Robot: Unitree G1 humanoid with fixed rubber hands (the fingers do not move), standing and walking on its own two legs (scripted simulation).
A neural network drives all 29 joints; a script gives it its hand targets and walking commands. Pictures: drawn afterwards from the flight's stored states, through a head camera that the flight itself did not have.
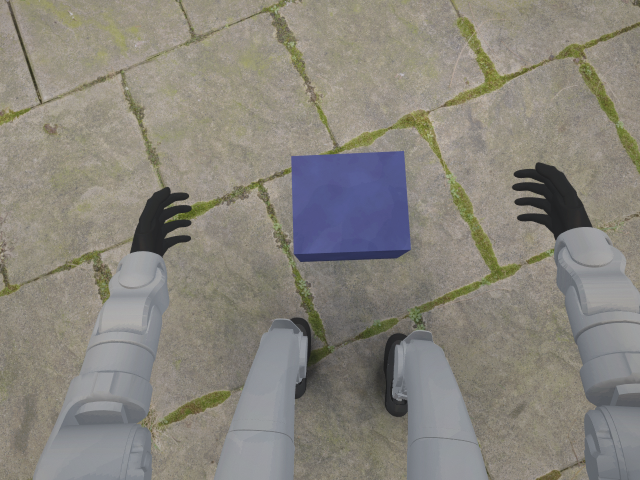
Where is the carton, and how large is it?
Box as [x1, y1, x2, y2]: [291, 151, 410, 261]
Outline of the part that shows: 403,151 291,156 293,245 294,254 300,261 392,258 397,257 410,249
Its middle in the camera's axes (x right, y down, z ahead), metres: +0.07 -0.08 +0.98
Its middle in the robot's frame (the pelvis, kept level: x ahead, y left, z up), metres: +0.51 -0.01 -0.59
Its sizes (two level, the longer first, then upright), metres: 0.265 0.233 0.190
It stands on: the floor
